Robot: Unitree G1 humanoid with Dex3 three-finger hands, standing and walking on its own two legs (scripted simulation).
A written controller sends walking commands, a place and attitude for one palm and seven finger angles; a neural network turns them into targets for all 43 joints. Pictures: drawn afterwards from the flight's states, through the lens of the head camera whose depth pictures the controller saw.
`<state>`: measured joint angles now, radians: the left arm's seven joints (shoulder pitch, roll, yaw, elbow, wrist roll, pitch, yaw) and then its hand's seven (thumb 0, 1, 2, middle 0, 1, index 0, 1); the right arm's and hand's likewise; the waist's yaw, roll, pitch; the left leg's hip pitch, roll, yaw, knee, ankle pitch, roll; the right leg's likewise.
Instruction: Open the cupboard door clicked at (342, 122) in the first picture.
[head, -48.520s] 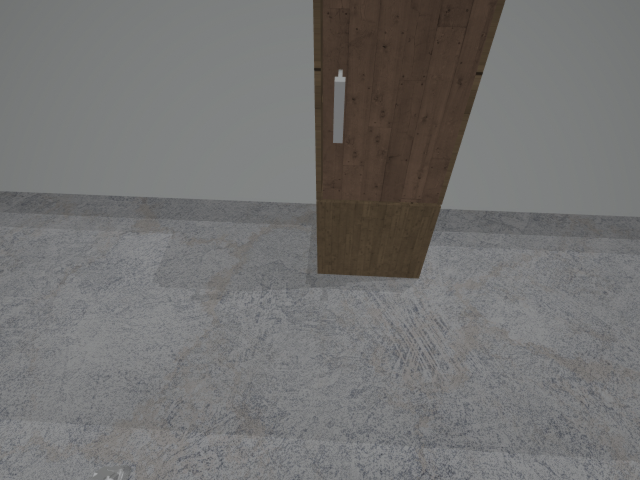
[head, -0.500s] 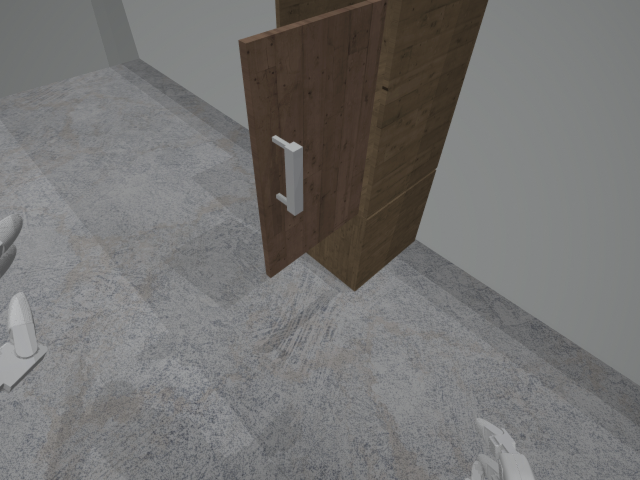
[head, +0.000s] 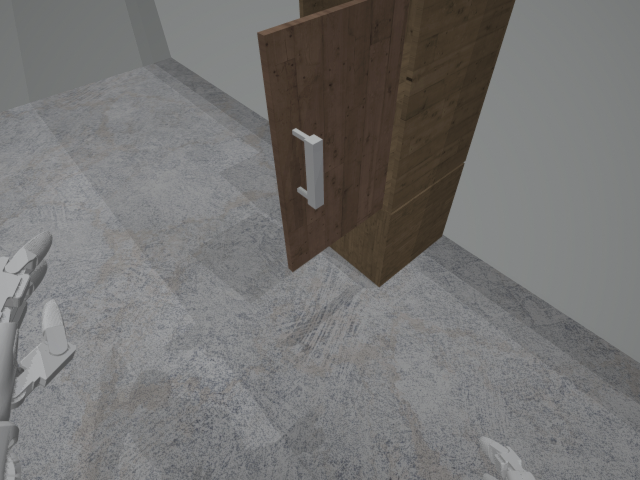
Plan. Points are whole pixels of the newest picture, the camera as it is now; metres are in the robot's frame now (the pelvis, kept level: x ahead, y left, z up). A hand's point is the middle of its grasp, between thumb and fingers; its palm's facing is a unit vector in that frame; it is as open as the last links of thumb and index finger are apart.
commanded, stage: let the arm hang, fingers relaxed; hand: left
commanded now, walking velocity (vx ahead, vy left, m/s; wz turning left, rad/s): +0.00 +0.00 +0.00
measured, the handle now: (307, 169) +0.68 +0.07 -0.01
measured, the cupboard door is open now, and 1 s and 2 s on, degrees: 91 91 91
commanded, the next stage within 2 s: look to check the result in 1.06 s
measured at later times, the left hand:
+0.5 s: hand out of the picture +0.01 +0.21 -0.16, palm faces +0.03 -0.97 -0.24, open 7.2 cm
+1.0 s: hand out of the picture +0.00 +0.19 -0.16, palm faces +0.01 -0.98 -0.19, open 7.3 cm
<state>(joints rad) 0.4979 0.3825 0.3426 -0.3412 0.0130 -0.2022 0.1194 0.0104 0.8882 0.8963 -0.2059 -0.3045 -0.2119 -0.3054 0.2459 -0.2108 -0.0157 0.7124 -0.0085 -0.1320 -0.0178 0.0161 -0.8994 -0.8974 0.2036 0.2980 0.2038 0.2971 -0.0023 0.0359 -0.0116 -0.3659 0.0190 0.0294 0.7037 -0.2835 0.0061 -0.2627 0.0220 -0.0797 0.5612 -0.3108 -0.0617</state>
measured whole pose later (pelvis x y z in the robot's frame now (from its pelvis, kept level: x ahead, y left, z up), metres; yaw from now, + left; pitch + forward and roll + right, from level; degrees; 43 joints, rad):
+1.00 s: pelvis -0.01 +0.02 +0.01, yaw -1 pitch -2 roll +0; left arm 0.24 0.15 0.00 1.15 0.01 -0.01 0.02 0.01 0.91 0.90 -0.20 -0.30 -0.20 -0.30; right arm 0.27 -0.16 -0.01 1.15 -0.02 0.00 -0.03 0.01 -0.91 -0.90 0.20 0.30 0.20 0.30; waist -0.01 0.02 0.05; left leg -0.17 0.00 0.05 0.38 -0.19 0.02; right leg -0.15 0.00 -0.06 0.39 -0.21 -0.03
